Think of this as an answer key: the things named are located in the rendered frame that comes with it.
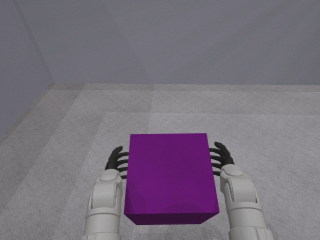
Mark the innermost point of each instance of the right robot forearm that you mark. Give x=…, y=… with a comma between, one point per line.
x=243, y=205

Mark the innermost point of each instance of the left robot forearm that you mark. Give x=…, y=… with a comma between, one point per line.
x=104, y=208

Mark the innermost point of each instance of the carton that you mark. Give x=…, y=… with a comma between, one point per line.
x=170, y=180

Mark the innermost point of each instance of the left robot hand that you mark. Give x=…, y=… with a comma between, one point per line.
x=113, y=163

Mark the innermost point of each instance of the right robot hand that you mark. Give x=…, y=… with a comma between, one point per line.
x=224, y=158

